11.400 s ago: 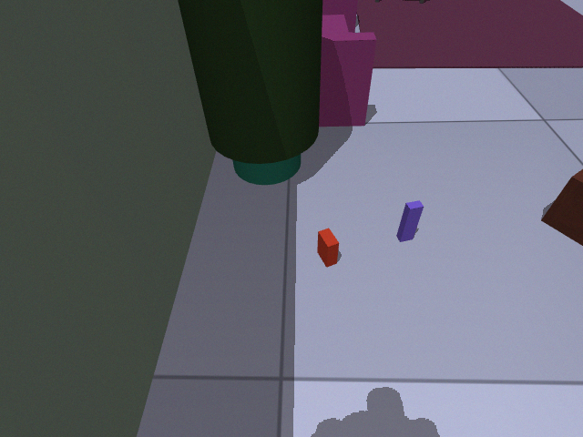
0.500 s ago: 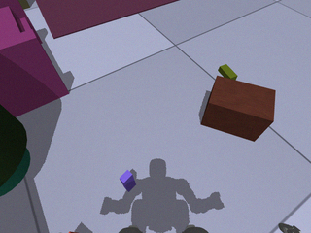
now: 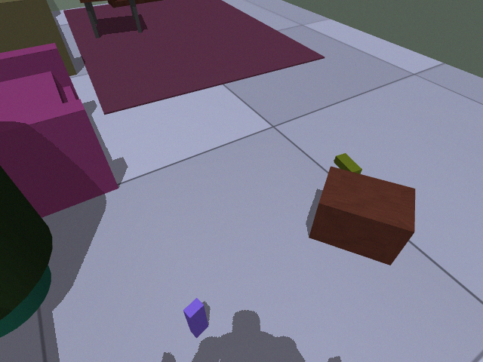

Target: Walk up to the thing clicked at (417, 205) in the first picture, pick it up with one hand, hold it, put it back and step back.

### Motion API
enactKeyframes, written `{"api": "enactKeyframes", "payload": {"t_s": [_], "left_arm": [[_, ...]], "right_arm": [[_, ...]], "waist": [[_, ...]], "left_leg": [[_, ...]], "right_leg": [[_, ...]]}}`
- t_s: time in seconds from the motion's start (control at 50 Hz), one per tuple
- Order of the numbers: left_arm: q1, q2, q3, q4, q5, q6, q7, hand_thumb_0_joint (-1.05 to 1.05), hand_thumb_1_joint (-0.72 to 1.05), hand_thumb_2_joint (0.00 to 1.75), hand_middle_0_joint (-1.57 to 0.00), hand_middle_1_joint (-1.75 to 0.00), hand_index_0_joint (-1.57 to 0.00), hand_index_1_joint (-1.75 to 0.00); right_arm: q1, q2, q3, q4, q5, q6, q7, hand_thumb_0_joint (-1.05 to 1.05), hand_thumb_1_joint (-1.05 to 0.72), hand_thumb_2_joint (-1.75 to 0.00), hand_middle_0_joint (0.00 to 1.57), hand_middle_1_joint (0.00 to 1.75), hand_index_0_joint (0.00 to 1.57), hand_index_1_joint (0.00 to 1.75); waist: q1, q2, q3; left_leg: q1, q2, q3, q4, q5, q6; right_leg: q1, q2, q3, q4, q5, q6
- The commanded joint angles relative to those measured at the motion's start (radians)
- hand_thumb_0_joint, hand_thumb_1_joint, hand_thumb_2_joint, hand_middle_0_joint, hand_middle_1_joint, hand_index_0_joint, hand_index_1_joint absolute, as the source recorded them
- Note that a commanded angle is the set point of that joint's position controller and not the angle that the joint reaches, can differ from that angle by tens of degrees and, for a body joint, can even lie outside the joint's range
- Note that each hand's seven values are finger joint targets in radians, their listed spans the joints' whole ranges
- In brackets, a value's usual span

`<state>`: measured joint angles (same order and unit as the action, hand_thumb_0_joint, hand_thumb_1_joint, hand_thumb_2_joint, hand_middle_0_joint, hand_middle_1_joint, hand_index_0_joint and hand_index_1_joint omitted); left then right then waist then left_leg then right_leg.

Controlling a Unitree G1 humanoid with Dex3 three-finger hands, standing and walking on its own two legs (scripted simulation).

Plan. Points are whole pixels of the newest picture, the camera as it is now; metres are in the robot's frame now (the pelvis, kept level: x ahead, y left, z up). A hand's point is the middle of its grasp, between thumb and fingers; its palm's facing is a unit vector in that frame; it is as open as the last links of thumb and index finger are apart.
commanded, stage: stand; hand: left
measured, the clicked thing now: (196, 318) +0.45 +0.21 -0.66
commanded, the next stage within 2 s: none
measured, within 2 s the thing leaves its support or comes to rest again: neither
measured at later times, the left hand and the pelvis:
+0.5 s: hand out of the picture +0.08 +0.24 -0.14, palm faces +0.00 -0.94 -0.35, open 7.4 cm; pelvis +0.01 -0.01 +0.01, yaw +1 degrees
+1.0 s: hand out of the picture +0.11 +0.24 -0.14, palm faces +0.01 -0.94 -0.34, open 7.4 cm; pelvis +0.03 -0.01 +0.02, yaw +2 degrees
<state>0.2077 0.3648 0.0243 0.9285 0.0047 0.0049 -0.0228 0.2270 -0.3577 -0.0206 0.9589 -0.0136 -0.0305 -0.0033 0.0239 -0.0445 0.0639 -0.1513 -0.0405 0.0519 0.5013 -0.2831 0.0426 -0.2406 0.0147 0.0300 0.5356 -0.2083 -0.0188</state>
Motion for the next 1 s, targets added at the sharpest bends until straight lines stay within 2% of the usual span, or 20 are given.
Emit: {"api": "enactKeyframes", "payload": {"t_s": [0.0,0.02,0.04,0.1,0.12,0.16,0.2,0.3,0.34,0.4,0.5,0.54,0.58,0.6,0.72,0.76,0.78,0.92,0.96,0.98], "left_arm": [[-0.093,0.195,0.043,-0.031,0.005,-0.051,0.013,0.00,0.90,0.90,-0.20,-0.30,-0.20,-0.30],[-0.104,0.197,0.036,-0.013,0.005,-0.048,0.012,0.00,0.90,0.90,-0.20,-0.30,-0.20,-0.30],[-0.109,0.196,0.031,0.006,0.003,-0.046,0.010,0.00,0.90,0.90,-0.20,-0.30,-0.20,-0.30],[-0.096,0.185,0.017,0.046,0.000,-0.057,0.013,0.00,0.90,0.90,-0.20,-0.30,-0.20,-0.30],[-0.097,0.188,0.014,0.060,0.001,-0.059,0.015,0.00,0.90,0.90,-0.20,-0.30,-0.20,-0.30],[-0.114,0.199,0.013,0.079,0.000,-0.060,0.018,0.00,0.90,0.90,-0.20,-0.30,-0.20,-0.30],[-0.113,0.183,0.005,0.094,0.000,-0.063,0.022,0.00,0.90,0.90,-0.20,-0.30,-0.20,-0.30],[-0.128,0.198,0.005,0.124,-0.003,-0.063,0.026,0.00,0.90,0.90,-0.20,-0.30,-0.20,-0.30],[-0.130,0.194,0.004,0.133,-0.004,-0.065,0.028,0.00,0.90,0.90,-0.20,-0.30,-0.20,-0.30],[-0.136,0.201,0.007,0.147,-0.002,-0.062,0.029,0.00,0.90,0.90,-0.20,-0.30,-0.20,-0.30],[-0.143,0.191,0.005,0.160,-0.003,-0.062,0.030,0.00,0.90,0.90,-0.20,-0.30,-0.20,-0.30],[-0.157,0.200,0.007,0.162,-0.003,-0.060,0.030,0.00,0.90,0.90,-0.20,-0.30,-0.20,-0.30],[-0.150,0.194,0.005,0.168,-0.004,-0.056,0.031,0.00,0.90,0.90,-0.20,-0.30,-0.20,-0.30],[-0.166,0.192,0.005,0.166,-0.002,-0.057,0.031,0.00,0.90,0.90,-0.20,-0.30,-0.20,-0.30],[-0.165,0.188,0.004,0.173,-0.003,-0.057,0.033,0.00,0.90,0.90,-0.20,-0.30,-0.20,-0.30],[-0.179,0.199,0.009,0.173,-0.006,-0.055,0.034,0.00,0.90,0.90,-0.20,-0.30,-0.20,-0.30],[-0.177,0.194,0.007,0.176,-0.005,-0.054,0.034,0.00,0.90,0.90,-0.20,-0.30,-0.20,-0.30],[-0.179,0.189,0.008,0.174,-0.005,-0.055,0.035,0.00,0.90,0.90,-0.20,-0.30,-0.20,-0.30],[-0.176,0.185,0.008,0.174,-0.004,-0.055,0.036,0.00,0.90,0.90,-0.20,-0.30,-0.20,-0.30],[-0.180,0.188,0.009,0.176,-0.006,-0.053,0.036,0.00,0.90,0.90,-0.20,-0.30,-0.20,-0.30]], "right_arm": [[-0.096,-0.217,-0.043,-0.048,0.011,-0.029,-0.002,0.00,-0.90,-0.90,0.20,0.30,0.20,0.30],[-0.104,-0.211,-0.042,-0.039,0.011,-0.021,-0.003,0.00,-0.90,-0.90,0.20,0.30,0.20,0.30],[-0.114,-0.209,-0.040,-0.026,0.009,-0.017,-0.001,0.00,-0.90,-0.90,0.20,0.30,0.20,0.30],[-0.115,-0.196,-0.029,0.008,0.011,-0.021,0.002,0.00,-0.90,-0.90,0.20,0.30,0.20,0.30],[-0.115,-0.194,-0.028,0.019,0.011,-0.021,0.003,0.00,-0.90,-0.90,0.20,0.30,0.20,0.30],[-0.111,-0.187,-0.024,0.042,0.010,-0.020,0.003,0.00,-0.90,-0.90,0.20,0.30,0.20,0.30],[-0.134,-0.196,-0.026,0.054,0.010,-0.020,0.004,0.00,-0.90,-0.90,0.20,0.30,0.20,0.30],[-0.144,-0.186,-0.018,0.090,0.008,-0.016,0.005,0.00,-0.90,-0.90,0.20,0.30,0.20,0.30],[-0.153,-0.186,-0.015,0.101,0.007,-0.018,0.006,0.00,-0.90,-0.90,0.20,0.30,0.20,0.30],[-0.160,-0.184,-0.015,0.115,0.006,-0.014,0.004,0.00,-0.90,-0.90,0.20,0.30,0.20,0.30],[-0.162,-0.187,-0.011,0.131,0.007,-0.019,0.003,0.00,-0.90,-0.90,0.20,0.30,0.20,0.30],[-0.159,-0.184,-0.010,0.134,0.007,-0.018,0.000,0.00,-0.90,-0.90,0.20,0.30,0.20,0.30],[-0.172,-0.189,-0.010,0.140,0.008,-0.015,-0.001,0.00,-0.90,-0.90,0.20,0.30,0.20,0.30],[-0.165,-0.191,-0.009,0.140,0.007,-0.016,-0.001,0.00,-0.90,-0.90,0.20,0.30,0.20,0.30],[-0.164,-0.202,-0.011,0.147,0.009,-0.013,-0.004,0.00,-0.90,-0.90,0.20,0.30,0.20,0.30],[-0.150,-0.193,-0.006,0.150,0.007,-0.012,-0.006,0.00,-0.90,-0.90,0.20,0.30,0.20,0.30],[-0.154,-0.195,-0.006,0.152,0.007,-0.011,-0.005,0.00,-0.90,-0.90,0.20,0.30,0.20,0.30],[-0.152,-0.200,-0.008,0.146,0.007,-0.014,-0.008,0.00,-0.90,-0.90,0.20,0.30,0.20,0.30],[-0.157,-0.201,-0.008,0.144,0.006,-0.013,-0.009,0.00,-0.90,-0.90,0.20,0.30,0.20,0.30],[-0.160,-0.195,-0.006,0.144,0.007,-0.011,-0.009,0.00,-0.90,-0.90,0.20,0.30,0.20,0.30]], "waist": [[-0.024,0.099,-0.046],[-0.034,0.086,-0.021],[-0.029,0.064,-0.010],[-0.027,0.037,-0.049],[-0.030,0.021,-0.040],[-0.037,0.016,-0.040],[-0.032,0.014,-0.080],[-0.030,0.013,-0.067],[-0.025,0.024,-0.081],[-0.022,0.024,-0.072],[-0.018,0.051,-0.109],[-0.023,0.032,-0.115],[-0.012,0.049,-0.096],[-0.022,0.053,-0.106],[-0.025,0.047,-0.129],[-0.027,0.047,-0.108],[-0.025,0.052,-0.097],[-0.031,0.049,-0.135],[-0.028,0.056,-0.137],[-0.026,0.047,-0.113]], "left_leg": [[-0.070,0.148,-0.182,-0.210,-0.091,0.007],[-0.032,0.149,-0.189,-0.239,-0.121,0.004],[-0.026,0.155,-0.194,-0.236,-0.136,0.005],[0.033,0.153,-0.178,-0.213,0.024,0.003],[0.033,0.147,-0.170,-0.201,0.034,0.004],[0.051,0.156,-0.171,-0.215,0.062,0.001],[0.083,0.160,-0.169,-0.208,0.119,0.001],[0.060,0.162,-0.163,-0.233,0.112,-0.007],[0.049,0.168,-0.165,-0.239,0.146,-0.007],[0.041,0.163,-0.161,-0.246,0.112,-0.009],[0.024,0.173,-0.162,-0.258,0.187,-0.014],[0.039,0.171,-0.159,-0.257,0.191,-0.017],[0.037,0.169,-0.160,-0.256,0.167,-0.018],[0.028,0.174,-0.161,-0.259,0.185,-0.017],[0.061,0.176,-0.155,-0.242,0.242,-0.017],[0.037,0.174,-0.154,-0.254,0.219,-0.019],[0.025,0.172,-0.159,-0.261,0.184,-0.021],[0.076,0.184,-0.154,-0.242,0.312,-0.022],[0.073,0.186,-0.154,-0.243,0.320,-0.022],[0.050,0.179,-0.155,-0.251,0.274,-0.022]], "right_leg": [[0.099,-0.100,0.140,-0.189,-0.004,-0.027],[0.034,-0.101,0.141,-0.197,-0.052,-0.032],[0.026,-0.101,0.137,-0.219,-0.083,-0.032],[0.049,-0.127,0.145,-0.249,0.024,-0.029],[0.037,-0.131,0.155,-0.270,0.001,-0.026],[0.028,-0.130,0.144,-0.271,0.028,-0.023],[0.058,-0.135,0.132,-0.271,0.095,-0.021],[0.067,-0.139,0.130,-0.281,0.074,-0.017],[0.102,-0.140,0.120,-0.269,0.132,-0.013],[0.093,-0.141,0.124,-0.283,0.079,-0.013],[0.164,-0.142,0.105,-0.254,0.192,-0.012],[0.159,-0.145,0.107,-0.255,0.191,-0.014],[0.143,-0.143,0.105,-0.270,0.158,-0.013],[0.161,-0.143,0.103,-0.261,0.183,-0.012],[0.173,-0.148,0.100,-0.263,0.260,-0.012],[0.177,-0.149,0.104,-0.267,0.243,-0.013],[0.170,-0.144,0.101,-0.274,0.199,-0.008],[0.189,-0.150,0.094,-0.256,0.327,-0.011],[0.197,-0.150,0.089,-0.256,0.329,-0.009],[0.187,-0.146,0.088,-0.269,0.289,-0.006]]}}
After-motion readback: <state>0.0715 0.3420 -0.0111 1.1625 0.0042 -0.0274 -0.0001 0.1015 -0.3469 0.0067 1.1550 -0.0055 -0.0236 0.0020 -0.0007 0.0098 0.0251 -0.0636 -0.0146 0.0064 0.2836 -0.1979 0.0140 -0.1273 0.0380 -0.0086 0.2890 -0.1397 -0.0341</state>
